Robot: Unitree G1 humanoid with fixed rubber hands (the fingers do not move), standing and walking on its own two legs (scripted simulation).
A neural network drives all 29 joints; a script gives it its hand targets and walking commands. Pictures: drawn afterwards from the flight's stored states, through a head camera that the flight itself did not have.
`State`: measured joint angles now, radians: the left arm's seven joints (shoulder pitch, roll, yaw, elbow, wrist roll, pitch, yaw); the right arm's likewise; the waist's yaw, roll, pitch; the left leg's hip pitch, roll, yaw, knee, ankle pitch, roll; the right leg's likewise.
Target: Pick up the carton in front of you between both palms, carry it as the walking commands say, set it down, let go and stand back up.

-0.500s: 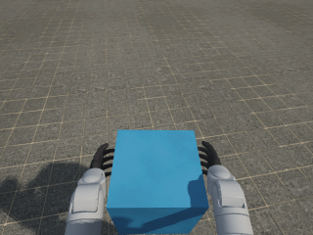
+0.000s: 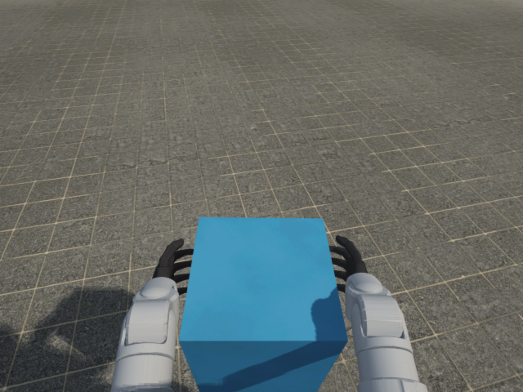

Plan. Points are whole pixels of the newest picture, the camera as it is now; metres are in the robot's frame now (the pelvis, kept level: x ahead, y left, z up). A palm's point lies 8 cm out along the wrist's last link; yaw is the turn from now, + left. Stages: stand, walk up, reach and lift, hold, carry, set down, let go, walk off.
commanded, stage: hold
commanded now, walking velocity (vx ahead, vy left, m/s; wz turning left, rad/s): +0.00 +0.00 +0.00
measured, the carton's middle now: (260, 308) +0.28 +0.00 -0.04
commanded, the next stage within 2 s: set down in 0.58 s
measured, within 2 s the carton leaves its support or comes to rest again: neither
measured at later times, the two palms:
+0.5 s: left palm (151, 285) +0.27 +0.17 +0.05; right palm (344, 271) +0.29 -0.13 +0.05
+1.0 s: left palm (169, 278) +0.34 +0.16 -0.03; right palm (330, 270) +0.34 -0.14 -0.02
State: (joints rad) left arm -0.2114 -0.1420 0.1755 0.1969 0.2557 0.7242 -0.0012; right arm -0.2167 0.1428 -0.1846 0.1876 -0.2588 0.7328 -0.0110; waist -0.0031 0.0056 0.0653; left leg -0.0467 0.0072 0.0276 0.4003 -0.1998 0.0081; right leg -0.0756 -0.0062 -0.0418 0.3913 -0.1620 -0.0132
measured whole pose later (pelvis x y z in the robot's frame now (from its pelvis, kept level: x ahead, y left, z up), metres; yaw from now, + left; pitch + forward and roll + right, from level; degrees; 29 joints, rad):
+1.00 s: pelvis +0.01 +0.00 -0.01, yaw +2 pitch +3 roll +0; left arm -0.46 -0.19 0.44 0.50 0.41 0.42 -0.06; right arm -0.46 0.21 -0.47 0.48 -0.40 0.42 0.03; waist -0.01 0.00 0.08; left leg -0.38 -0.02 -0.02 0.60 -0.28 0.01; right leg -0.39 0.03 0.01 0.59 -0.25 -0.01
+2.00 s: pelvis -0.06 +0.01 -0.27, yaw +2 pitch +47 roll -1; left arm -1.05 0.06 0.37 0.72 0.19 0.28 0.01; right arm -0.96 0.07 -0.52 0.57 -0.19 0.29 -0.09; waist -0.03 0.00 -0.13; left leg -2.02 -0.03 0.00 1.72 -0.51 0.02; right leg -2.03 0.03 0.00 1.69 -0.48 0.01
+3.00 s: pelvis -0.08 +0.01 -0.41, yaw +1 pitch +40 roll -3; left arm -1.43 0.28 0.16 1.06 0.05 0.21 0.07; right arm -1.33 -0.13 -0.44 0.92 -0.02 0.21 -0.10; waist -0.07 -0.03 0.23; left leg -2.32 -0.05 0.00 2.20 -0.58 0.03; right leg -2.31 0.07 0.00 2.16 -0.55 0.05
